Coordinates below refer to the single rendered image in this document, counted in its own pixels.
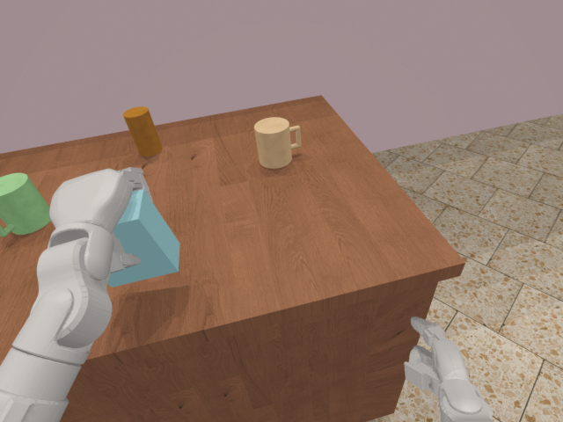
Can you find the robot left hand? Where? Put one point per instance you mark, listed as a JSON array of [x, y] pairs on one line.
[[99, 198]]

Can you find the table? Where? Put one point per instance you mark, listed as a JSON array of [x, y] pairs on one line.
[[296, 285]]

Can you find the robot left forearm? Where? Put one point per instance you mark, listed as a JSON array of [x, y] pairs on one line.
[[71, 311]]

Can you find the sponge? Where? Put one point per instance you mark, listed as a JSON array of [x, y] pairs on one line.
[[143, 232]]

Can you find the robot right forearm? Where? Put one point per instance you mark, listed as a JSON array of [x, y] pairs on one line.
[[460, 401]]

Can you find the robot right hand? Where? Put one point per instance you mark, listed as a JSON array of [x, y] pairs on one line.
[[427, 370]]

